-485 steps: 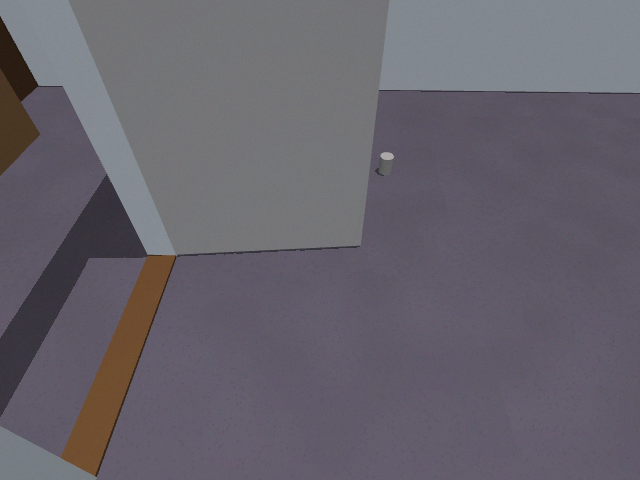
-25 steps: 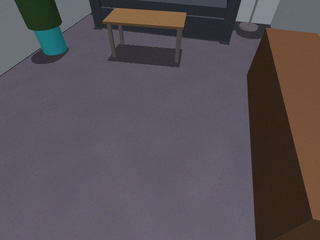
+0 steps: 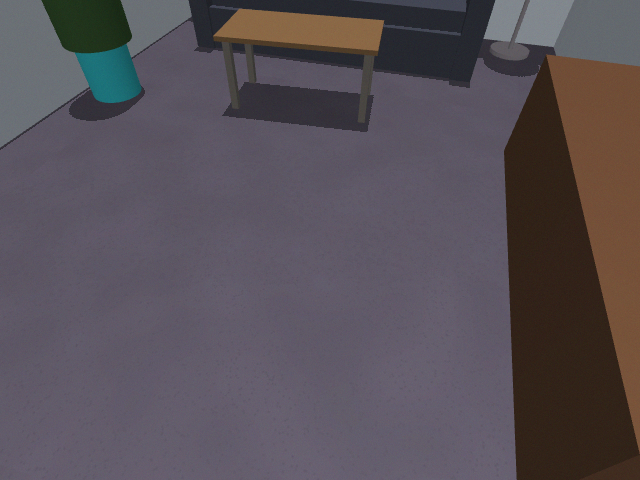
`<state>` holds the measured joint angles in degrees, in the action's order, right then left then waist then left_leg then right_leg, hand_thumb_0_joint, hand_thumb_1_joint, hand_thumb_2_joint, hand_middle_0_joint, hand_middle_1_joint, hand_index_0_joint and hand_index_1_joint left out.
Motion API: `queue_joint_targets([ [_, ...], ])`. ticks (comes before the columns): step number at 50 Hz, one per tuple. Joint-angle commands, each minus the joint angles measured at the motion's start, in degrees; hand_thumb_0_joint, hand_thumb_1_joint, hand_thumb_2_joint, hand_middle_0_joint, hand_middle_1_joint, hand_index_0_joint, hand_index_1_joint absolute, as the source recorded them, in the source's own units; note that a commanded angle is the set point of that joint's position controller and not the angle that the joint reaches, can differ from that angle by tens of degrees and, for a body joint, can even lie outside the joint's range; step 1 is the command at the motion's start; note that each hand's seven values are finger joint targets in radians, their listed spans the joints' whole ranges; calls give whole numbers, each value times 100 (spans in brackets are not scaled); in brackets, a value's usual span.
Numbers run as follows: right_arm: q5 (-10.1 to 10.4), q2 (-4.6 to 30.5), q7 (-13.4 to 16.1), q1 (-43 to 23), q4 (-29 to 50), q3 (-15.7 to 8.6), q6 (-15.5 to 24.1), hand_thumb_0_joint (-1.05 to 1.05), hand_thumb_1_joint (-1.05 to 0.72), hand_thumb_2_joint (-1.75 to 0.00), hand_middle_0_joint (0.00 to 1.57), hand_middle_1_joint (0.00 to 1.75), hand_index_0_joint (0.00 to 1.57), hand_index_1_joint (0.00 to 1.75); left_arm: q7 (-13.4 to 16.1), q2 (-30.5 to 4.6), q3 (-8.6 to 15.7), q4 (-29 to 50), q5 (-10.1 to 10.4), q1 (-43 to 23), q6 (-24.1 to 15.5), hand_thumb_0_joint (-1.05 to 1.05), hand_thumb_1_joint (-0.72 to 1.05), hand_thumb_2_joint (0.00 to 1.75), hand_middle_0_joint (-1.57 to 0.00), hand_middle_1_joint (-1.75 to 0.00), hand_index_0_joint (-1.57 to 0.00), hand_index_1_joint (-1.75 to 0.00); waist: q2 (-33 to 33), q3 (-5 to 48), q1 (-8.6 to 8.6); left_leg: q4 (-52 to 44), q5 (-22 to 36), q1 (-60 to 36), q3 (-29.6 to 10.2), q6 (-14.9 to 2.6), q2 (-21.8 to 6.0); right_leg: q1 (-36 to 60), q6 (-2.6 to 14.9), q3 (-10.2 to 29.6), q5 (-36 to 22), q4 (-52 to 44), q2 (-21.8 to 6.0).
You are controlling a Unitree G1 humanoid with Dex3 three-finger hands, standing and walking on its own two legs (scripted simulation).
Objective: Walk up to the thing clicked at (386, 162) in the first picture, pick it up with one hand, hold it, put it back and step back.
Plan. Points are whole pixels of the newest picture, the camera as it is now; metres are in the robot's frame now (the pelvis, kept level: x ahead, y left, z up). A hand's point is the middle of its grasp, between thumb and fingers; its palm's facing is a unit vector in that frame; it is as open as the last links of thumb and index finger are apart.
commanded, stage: stand
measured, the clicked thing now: out of the picture +0.18 +1.28 -0.73
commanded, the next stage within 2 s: walk up in 1.80 s
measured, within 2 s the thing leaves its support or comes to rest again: neither
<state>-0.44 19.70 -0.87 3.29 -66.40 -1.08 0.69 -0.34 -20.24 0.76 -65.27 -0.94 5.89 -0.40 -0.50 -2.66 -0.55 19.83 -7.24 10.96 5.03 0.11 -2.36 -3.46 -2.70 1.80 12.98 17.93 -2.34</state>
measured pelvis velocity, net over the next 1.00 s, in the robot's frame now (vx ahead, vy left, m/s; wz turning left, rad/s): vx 0.01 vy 0.00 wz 0.02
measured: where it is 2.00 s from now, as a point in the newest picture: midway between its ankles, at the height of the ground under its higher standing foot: outside the picture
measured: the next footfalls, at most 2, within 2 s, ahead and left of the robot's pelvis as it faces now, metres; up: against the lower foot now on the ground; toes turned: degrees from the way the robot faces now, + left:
none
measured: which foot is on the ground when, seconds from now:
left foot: down 0.00-1.00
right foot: down 0.00-1.00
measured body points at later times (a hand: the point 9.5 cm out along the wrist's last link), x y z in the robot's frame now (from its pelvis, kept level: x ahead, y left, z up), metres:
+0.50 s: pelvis +0.01 +0.00 +0.00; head +0.02 +0.00 +0.45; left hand +0.08 +0.30 -0.14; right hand +0.10 -0.30 -0.13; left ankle +0.04 +0.12 -0.75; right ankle -0.03 -0.15 -0.75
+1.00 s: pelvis +0.01 +0.00 +0.00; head +0.02 +0.01 +0.45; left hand +0.07 +0.30 -0.14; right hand +0.09 -0.30 -0.13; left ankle +0.04 +0.12 -0.75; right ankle -0.03 -0.15 -0.75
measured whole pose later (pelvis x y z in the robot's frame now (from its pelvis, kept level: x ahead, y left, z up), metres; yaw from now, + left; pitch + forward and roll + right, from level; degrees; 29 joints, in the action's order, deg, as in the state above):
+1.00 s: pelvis +0.01 +0.00 +0.00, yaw +1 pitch -2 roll +0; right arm -0.4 19.9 -0.8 5.1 -65.8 -0.8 0.4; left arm -0.3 -20.4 0.7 -64.2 -1.1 7.5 -0.1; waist -0.7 -3.0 -0.4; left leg 19.8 -7.8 10.4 4.1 0.2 -1.9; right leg -2.0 -2.6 0.8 13.4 16.9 -2.7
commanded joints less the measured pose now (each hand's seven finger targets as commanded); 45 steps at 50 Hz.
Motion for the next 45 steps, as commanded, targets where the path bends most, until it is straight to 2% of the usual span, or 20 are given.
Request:
queue_joint_targets([
  [1, 4, 1253, 82, -306, 351, -234, 96, 0, -90, -90, 20, 30, 20, 30, 92, -1214, 193, 329, 22, -182, -127, 0, 90, 90, -20, -30, -20, -30, 43, 468, -37, -251, 441, -745, -698, -97, -645, -534, 281, 276, -696, -402, -542],
  [7, 12, 1247, 69, -327, 383, -234, 91, 0, -90, -90, 20, 30, 20, 30, 93, -1215, 181, 352, 24, -143, -144, 0, 90, 90, -20, -30, -20, -30, 22, 446, -38, -216, 513, -795, -694, -94, -639, -563, 282, 264, -644, -441, -558],
  [10, 3, 1252, 76, -304, 397, -234, 103, 0, -90, -90, 20, 30, 20, 30, 102, -1207, 188, 373, 23, -107, -143, 0, 90, 90, -20, -30, -20, -30, 120, 650, -18, -133, 994, -871, -665, -119, -660, -340, 291, 259, -1064, -376, -598],
  [14, 15, 1241, 83, -294, 390, -221, 97, 0, -90, -90, 20, 30, 20, 30, 93, -1208, 192, 350, 21, -39, -121, 0, 90, 90, -20, -30, -20, -30, 130, 495, -8, -232, 704, -843, -679, -108, -637, -445, 292, 222, -837, -410, -559],
  [18, 17, 1241, 81, -299, 404, -222, 90, 0, -90, -90, 20, 30, 20, 30, 104, -1240, 198, 378, 6, -68, -141, 0, 90, 90, -20, -30, -20, -30, -17, 563, -10, -119, 997, -937, -670, -129, -653, -398, 284, 228, -1089, -412, -599],
  [19, 16, 1251, 87, -241, 405, -223, 85, 0, -90, -90, 20, 30, 20, 30, 104, -1236, 207, 383, 9, -81, -125, 0, 90, 90, -20, -30, -20, -30, 32, 513, -32, -159, 796, -860, -641, -114, -605, -394, 296, 231, -969, -428, -589],
  [23, 6, 1256, 83, -262, 411, -216, 90, 0, -90, -90, 20, 30, 20, 30, 98, -1205, 194, 401, 17, -60, -116, 0, 90, 90, -20, -30, -20, -30, 101, 509, 6, -208, 722, -807, -670, -118, -629, -365, 306, 216, -843, -439, -584],
  [27, 18, 1224, 88, -221, 418, -207, 89, 0, -90, -90, 20, 30, 20, 30, 111, -1249, 209, 398, 15, -55, -120, 0, 90, 90, -20, -30, -20, -30, 3, 503, -3, -169, 959, -817, -677, -111, -631, -310, 294, 195, -980, -408, -591],
  [32, 17, 1256, 81, -210, 435, -214, 82, 0, -90, -90, 20, 30, 20, 30, 98, -1241, 206, 410, 14, -44, -104, 0, 90, 90, -20, -30, -20, -30, 36, 337, -3, -287, 359, -689, -730, -114, -602, -440, 311, 185, -517, -493, -570],
  [35, 5, 1268, 82, -183, 434, -217, 77, 0, -90, -90, 20, 30, 20, 30, 95, -1242, 207, 418, 4, -50, -96, 0, 90, 90, -20, -30, -20, -30, 81, 353, -11, -300, 337, -665, -749, -114, -598, -424, 324, 193, -494, -476, -573],
  [37, 3, 1252, 81, -178, 432, -211, 99, 0, -90, -90, 20, 30, 20, 30, 83, -1229, 204, 425, 20, -33, -97, 0, 90, 90, -20, -30, -20, -30, 66, 386, 3, -278, 525, -723, -746, -111, -608, -410, 342, 204, -588, -427, -582],
  [41, 13, 1270, 78, -161, 432, -210, 88, 0, -90, -90, 20, 30, 20, 30, 82, -1240, 196, 419, 12, -27, -104, 0, 90, 90, -20, -30, -20, -30, 53, 332, 3, -285, 342, -658, -780, -122, -597, -423, 321, 199, -456, -492, -580],
  [45, 9, 1265, 81, -92, 423, -206, 97, 0, -90, -90, 20, 30, 20, 30, 82, -1252, 198, 453, 10, 2, -116, 0, 90, 90, -20, -30, -20, -30, 67, 470, -8, -211, 654, -768, -730, -126, -588, -365, 327, 221, -784, -465, -615],
])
